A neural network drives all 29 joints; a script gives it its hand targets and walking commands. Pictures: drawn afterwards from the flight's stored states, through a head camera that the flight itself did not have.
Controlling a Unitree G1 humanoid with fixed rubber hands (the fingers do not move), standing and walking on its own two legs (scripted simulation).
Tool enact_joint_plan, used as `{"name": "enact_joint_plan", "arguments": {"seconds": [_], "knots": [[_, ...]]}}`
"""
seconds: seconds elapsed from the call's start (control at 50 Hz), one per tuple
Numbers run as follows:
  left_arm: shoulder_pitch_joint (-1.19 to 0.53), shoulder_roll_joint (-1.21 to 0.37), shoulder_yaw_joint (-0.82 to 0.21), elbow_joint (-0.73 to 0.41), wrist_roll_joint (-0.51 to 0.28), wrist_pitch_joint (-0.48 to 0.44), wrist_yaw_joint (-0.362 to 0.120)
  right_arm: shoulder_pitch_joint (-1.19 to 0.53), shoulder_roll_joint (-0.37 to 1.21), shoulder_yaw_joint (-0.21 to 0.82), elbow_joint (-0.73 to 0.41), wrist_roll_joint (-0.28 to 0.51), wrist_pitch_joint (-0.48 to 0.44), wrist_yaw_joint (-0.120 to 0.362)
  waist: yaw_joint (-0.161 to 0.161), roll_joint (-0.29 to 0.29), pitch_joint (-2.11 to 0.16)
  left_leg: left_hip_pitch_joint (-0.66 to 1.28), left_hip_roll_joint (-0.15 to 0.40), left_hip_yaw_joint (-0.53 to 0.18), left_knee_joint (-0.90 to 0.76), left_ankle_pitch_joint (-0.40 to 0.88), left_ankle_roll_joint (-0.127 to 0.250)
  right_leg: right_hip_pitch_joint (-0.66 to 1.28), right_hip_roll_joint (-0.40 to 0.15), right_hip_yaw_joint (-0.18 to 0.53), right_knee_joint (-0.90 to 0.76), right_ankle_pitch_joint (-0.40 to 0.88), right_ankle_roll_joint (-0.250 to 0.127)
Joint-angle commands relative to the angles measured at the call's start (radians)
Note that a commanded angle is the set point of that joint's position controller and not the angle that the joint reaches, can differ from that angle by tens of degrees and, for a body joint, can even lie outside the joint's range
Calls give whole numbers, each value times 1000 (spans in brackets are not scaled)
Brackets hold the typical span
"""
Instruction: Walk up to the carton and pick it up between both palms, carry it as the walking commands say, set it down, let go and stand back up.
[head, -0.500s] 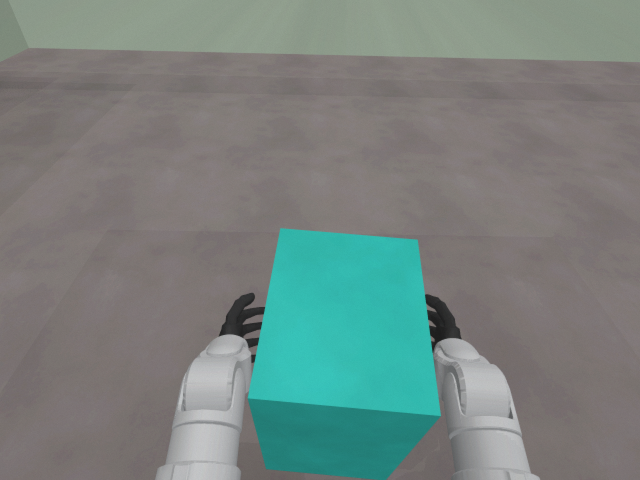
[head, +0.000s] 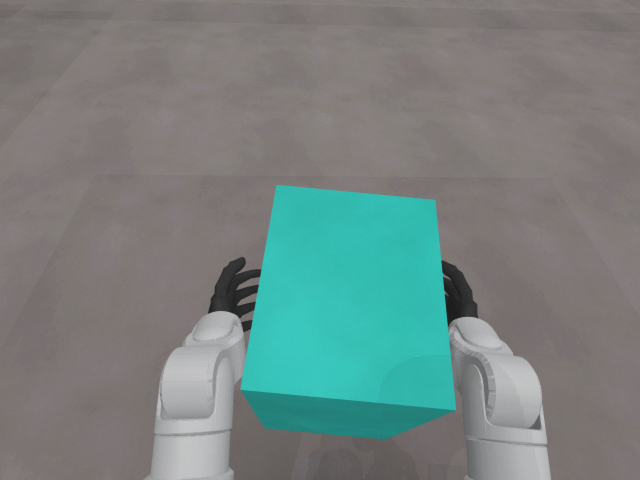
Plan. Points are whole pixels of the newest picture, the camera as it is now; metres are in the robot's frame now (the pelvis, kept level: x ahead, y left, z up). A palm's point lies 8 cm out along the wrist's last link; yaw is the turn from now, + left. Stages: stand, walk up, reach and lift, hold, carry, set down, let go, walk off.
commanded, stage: carry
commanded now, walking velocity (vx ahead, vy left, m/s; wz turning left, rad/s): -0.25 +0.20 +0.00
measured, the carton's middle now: (338, 329) +0.32 +0.00 +0.02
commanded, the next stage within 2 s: none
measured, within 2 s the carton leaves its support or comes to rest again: neither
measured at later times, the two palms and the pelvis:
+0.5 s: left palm (133, 371) +0.24 +0.23 +0.04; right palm (376, 390) +0.23 -0.04 +0.05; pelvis -0.06 +0.11 -0.04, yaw -2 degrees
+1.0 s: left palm out of the picture +0.12 +0.37 +0.09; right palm out of the picture +0.09 +0.10 +0.08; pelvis -0.18 +0.26 +0.00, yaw -5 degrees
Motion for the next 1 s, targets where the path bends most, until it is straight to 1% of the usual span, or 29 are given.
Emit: {"name": "enact_joint_plan", "arguments": {"seconds": [0.0,0.08,0.2,0.24,0.32,0.34,0.36,0.38,0.4,0.42,0.44,0.46,0.48,0.5,0.52,0.54,0.6,0.62,0.66,0.68,0.74,0.8,0.82,0.84,0.86,0.88,0.92,0.94,0.98], "knots": [[-506,-891,-706,-166,-349,85,-254,-489,875,707,-128,318,143,258,-3,137,-521,304,304,-229,-100,724,-61,76,-81,21,112,-73,-51],[-577,-921,-712,-243,-382,149,-279,-574,892,744,-218,349,209,274,4,78,-513,297,273,-180,-22,792,-95,78,-103,10,45,-80,-44],[-586,-978,-655,-174,-372,206,-297,-691,925,729,-258,363,268,278,-7,-125,-421,113,284,-298,-69,68,-140,52,-217,131,36,-190,-75],[-617,-978,-649,-164,-377,217,-291,-664,942,698,-193,357,278,288,-26,137,-374,119,362,-412,-316,0,-142,-63,-80,-17,263,-364,-44],[-667,-1016,-699,-226,-396,197,-298,-582,1022,693,-125,325,256,299,16,145,-386,-107,258,-228,-452,65,-408,199,-51,-103,282,-413,-90],[-683,-1037,-709,-264,-409,186,-298,-611,1028,690,-133,330,251,302,47,163,-412,-235,191,-88,-388,268,-599,392,-42,-183,104,-415,-104],[-666,-1059,-715,-289,-416,174,-292,-659,1027,710,-186,360,245,303,91,-147,-523,-188,59,35,246,33,-642,401,-180,-64,-84,-233,-171],[-631,-1071,-695,-246,-407,174,-289,-658,1006,699,-212,356,244,298,87,-605,-643,-146,187,-207,864,-475,-456,244,-541,356,-98,-29,-237],[-562,-1043,-656,-234,-378,171,-283,-630,1021,737,-272,379,244,295,29,-463,-602,-158,226,-392,811,-391,-341,201,-543,449,-112,48,-237],[-539,-1032,-669,-218,-379,173,-276,-635,1011,731,-286,387,241,295,4,-345,-557,-263,243,-389,702,-486,-283,230,-504,383,-8,399,-186],[-515,-1020,-635,-171,-369,183,-279,-625,980,722,-238,374,236,278,-14,-204,-513,-199,246,-351,368,-390,-206,299,-394,238,-13,571,-106],[-502,-1019,-643,-169,-354,181,-275,-598,955,720,-235,368,234,279,-11,-169,-516,-142,220,-278,110,-350,-179,300,-391,170,7,670,-72],[-588,-995,-664,-225,-370,177,-269,-531,953,714,-216,357,233,283,-38,-186,-521,51,170,-181,-119,-120,-173,204,-344,100,24,444,-43],[-563,-985,-670,-234,-355,176,-260,-603,946,719,-283,362,234,288,-29,-44,-522,207,172,-205,-150,-50,-164,47,-235,23,163,88,-9],[-573,-975,-673,-186,-336,186,-254,-576,947,682,-203,341,245,301,-22,382,-446,302,363,-485,-230,324,-83,-237,-83,-107,355,-501,29],[-623,-948,-701,-203,-350,188,-258,-544,960,669,-121,341,235,308,-36,531,-395,175,447,-572,-255,424,-18,-339,4,-33,587,-642,20],[-721,-1050,-779,-317,-420,160,-262,-574,1011,665,-191,337,218,318,-24,204,-435,192,342,-435,-256,184,-178,-316,-35,55,717,-391,-29],[-723,-1024,-771,-376,-429,156,-254,-570,1007,658,-215,356,215,316,-21,176,-540,285,345,-382,-208,235,-146,-314,-40,22,742,-343,-26],[-704,-1022,-758,-368,-426,162,-252,-599,996,639,-264,351,209,307,-16,204,-565,339,309,-322,-239,276,-186,-254,-24,-32,672,-323,-11],[-684,-1019,-760,-384,-428,158,-246,-600,1001,651,-289,365,204,301,-7,229,-621,381,291,-281,-265,323,-259,-188,-14,-49,590,-332,-19],[-498,-982,-723,-305,-375,163,-238,-534,950,636,-271,334,199,297,4,267,-645,442,251,-212,-254,610,-260,-16,14,-129,288,-358,-25],[-473,-997,-709,-265,-363,175,-249,-494,955,655,-250,306,211,292,19,298,-623,486,213,-162,-299,714,-381,167,5,-180,-167,-298,-71],[-451,-968,-700,-272,-353,169,-261,-424,964,674,-193,282,218,290,23,155,-639,365,209,-142,-237,585,-346,351,-107,-73,-316,-138,-83],[-454,-986,-699,-257,-348,165,-271,-456,967,685,-197,294,220,286,28,-148,-675,124,222,-216,40,6,-294,496,-356,245,-215,11,-157],[-417,-997,-695,-244,-353,159,-280,-498,963,703,-252,302,222,287,42,-428,-683,-97,163,-195,420,-326,-333,559,-613,464,-132,267,-301],[-400,-997,-664,-250,-346,158,-282,-502,973,722,-252,317,224,286,31,-390,-535,-295,215,-349,503,-290,-271,495,-596,417,-73,459,-336],[-516,-985,-692,-252,-380,164,-299,-549,967,719,-233,316,210,285,-10,-178,-430,-235,197,-331,546,-226,-211,349,-451,188,-81,377,-206],[-525,-983,-697,-219,-382,172,-301,-585,955,729,-243,320,210,280,-15,-143,-394,-234,150,-218,454,-192,-197,324,-390,104,-70,472,-162],[-530,-963,-669,-196,-357,186,-298,-577,914,727,-248,318,224,281,-27,-262,-376,-67,156,-150,265,-151,-191,209,-351,30,-54,501,-112]]}}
